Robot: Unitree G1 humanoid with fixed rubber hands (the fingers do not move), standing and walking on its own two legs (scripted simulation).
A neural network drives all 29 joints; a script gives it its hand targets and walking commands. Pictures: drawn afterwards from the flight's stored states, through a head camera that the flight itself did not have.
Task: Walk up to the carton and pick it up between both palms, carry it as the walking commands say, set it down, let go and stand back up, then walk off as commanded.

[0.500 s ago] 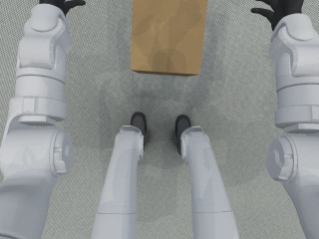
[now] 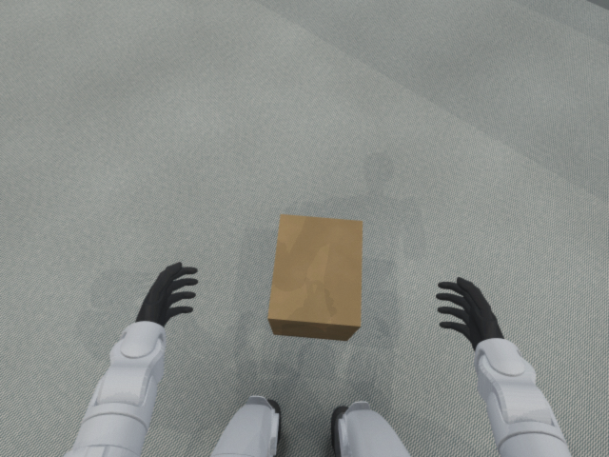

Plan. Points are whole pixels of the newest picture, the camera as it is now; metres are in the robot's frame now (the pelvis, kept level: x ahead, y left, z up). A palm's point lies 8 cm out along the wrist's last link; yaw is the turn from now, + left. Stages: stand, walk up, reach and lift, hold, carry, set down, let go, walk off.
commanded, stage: let go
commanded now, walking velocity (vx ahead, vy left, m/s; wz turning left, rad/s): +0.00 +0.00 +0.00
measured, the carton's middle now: (315, 281) +0.51 -0.02 -0.60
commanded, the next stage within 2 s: stand in 0.74 s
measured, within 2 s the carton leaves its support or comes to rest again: neither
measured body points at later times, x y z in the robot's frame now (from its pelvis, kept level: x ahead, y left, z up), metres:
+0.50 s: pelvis +0.05 +0.01 +0.04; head +0.07 +0.01 +0.48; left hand +0.22 +0.25 -0.04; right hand +0.21 -0.22 -0.04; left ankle +0.05 +0.11 -0.70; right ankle +0.03 -0.12 -0.70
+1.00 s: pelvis +0.07 +0.01 +0.03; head +0.00 +0.01 +0.48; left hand +0.19 +0.30 -0.05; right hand +0.21 -0.27 -0.05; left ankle +0.05 +0.11 -0.70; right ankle +0.03 -0.12 -0.70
